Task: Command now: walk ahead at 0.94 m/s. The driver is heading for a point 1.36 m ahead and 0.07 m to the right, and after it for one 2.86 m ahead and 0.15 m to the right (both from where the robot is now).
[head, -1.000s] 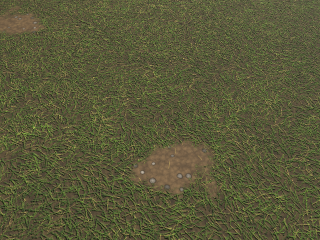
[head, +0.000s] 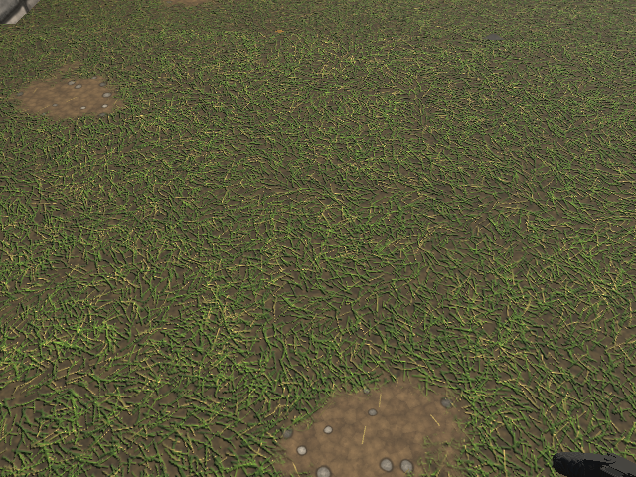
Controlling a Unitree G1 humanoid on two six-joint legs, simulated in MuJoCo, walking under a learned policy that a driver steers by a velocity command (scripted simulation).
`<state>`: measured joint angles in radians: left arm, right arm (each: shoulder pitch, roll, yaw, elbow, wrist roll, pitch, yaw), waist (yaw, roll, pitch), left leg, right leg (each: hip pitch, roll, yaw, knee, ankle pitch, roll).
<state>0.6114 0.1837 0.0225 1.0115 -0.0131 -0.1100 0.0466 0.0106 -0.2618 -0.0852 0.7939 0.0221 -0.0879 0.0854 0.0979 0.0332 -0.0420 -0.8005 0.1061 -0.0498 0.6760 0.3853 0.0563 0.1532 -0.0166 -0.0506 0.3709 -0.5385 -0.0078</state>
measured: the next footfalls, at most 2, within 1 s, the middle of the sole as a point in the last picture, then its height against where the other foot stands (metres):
left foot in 0.22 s outside the picture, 0.18 m lower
right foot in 0.62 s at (386, 392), level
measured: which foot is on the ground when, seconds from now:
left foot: up 0.00-0.20, down 0.22-0.62, up 0.64-1.00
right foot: down 0.00-0.20, up 0.22-0.60, down 0.62-1.00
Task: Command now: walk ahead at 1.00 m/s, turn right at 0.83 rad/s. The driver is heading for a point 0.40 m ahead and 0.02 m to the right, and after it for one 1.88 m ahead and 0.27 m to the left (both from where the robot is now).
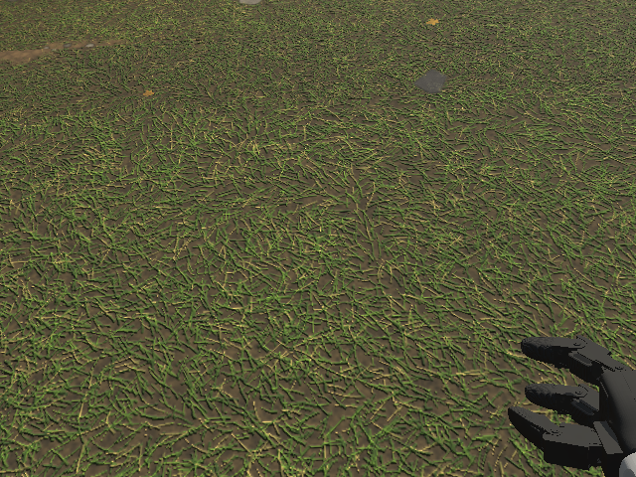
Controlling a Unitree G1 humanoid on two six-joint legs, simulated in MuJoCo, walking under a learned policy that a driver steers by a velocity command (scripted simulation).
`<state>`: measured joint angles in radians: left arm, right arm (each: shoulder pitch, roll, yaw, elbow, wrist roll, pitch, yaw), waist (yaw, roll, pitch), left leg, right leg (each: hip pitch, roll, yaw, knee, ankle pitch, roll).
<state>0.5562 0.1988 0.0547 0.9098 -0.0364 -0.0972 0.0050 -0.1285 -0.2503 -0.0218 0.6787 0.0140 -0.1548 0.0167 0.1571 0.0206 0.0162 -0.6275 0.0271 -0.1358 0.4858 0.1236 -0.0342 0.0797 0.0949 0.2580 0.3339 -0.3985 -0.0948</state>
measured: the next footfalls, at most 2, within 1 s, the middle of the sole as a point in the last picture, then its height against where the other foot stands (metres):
left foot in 0.06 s outside the picture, level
right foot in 0.52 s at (496, 434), level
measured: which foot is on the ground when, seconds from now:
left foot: up 0.00-0.04, down 0.06-0.50, up 0.52-0.94, down 0.96-1.00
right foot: down 0.00-0.06, up 0.08-0.50, down 0.52-0.96, up 0.98-1.00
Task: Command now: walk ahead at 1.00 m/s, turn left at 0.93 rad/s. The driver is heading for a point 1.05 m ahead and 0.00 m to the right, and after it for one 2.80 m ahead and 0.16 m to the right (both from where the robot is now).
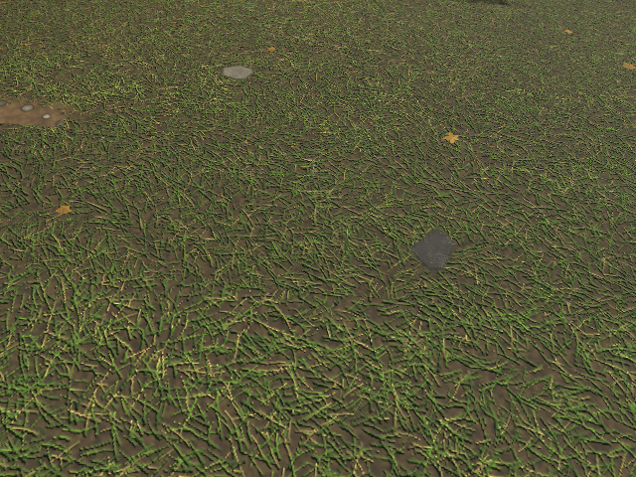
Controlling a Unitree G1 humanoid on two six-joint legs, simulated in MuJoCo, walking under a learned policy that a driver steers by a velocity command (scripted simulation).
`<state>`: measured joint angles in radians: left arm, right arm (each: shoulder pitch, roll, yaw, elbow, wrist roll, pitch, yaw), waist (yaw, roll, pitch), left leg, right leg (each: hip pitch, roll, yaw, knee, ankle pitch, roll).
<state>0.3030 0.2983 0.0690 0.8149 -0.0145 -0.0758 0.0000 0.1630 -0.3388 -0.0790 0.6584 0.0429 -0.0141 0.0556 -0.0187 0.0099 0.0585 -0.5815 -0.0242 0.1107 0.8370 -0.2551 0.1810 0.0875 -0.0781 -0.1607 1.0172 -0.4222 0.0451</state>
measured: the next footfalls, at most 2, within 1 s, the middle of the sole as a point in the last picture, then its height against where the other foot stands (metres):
right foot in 0.46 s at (337, 402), level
left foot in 1.00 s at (259, 267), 0.18 m lower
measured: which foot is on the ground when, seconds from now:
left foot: down 0.00-0.48, up 0.50-0.98, down 1.00-1.00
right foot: up 0.00-0.44, down 0.46-1.00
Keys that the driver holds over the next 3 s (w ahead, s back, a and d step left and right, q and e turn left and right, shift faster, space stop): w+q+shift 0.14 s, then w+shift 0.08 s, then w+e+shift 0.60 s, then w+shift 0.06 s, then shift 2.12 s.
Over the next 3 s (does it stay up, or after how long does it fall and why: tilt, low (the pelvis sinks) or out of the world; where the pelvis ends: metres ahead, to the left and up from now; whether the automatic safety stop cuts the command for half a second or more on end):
stays up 1.30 0.08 -0.13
